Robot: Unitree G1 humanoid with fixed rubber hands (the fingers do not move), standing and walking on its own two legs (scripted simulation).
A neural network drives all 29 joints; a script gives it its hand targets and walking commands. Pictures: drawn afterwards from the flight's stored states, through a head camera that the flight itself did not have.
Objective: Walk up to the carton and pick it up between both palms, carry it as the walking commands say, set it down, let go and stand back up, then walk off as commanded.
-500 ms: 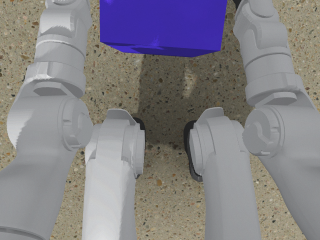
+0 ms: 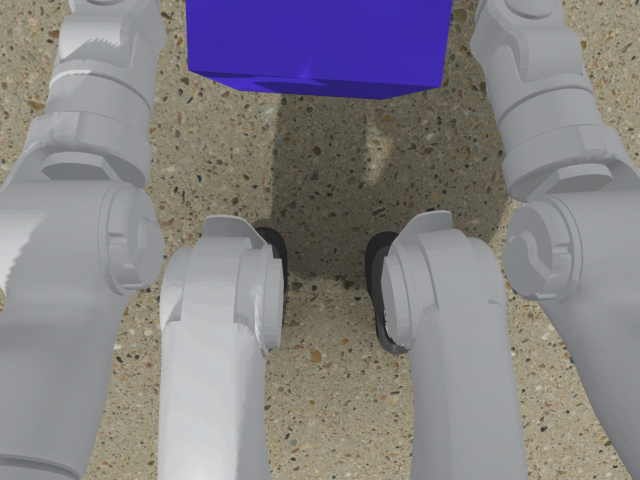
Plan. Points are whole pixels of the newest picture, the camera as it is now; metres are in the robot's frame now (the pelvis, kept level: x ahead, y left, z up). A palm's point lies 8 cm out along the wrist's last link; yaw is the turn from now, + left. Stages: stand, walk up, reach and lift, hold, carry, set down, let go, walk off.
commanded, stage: set down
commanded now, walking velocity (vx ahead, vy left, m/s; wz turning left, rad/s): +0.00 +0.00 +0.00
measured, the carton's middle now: out of the picture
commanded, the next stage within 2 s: let go in 1.58 s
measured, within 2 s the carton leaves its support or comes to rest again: neither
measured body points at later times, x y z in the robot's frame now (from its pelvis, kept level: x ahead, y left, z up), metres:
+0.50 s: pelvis +0.00 +0.00 +0.02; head +0.36 +0.02 +0.29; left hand +0.57 +0.21 -0.12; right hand +0.56 -0.15 -0.12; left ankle +0.11 +0.11 -0.33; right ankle +0.10 -0.11 -0.33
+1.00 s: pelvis +0.01 +0.01 +0.15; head +0.35 +0.03 +0.45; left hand +0.57 +0.22 +0.03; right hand +0.57 -0.16 +0.03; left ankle +0.11 +0.11 -0.33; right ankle +0.10 -0.11 -0.33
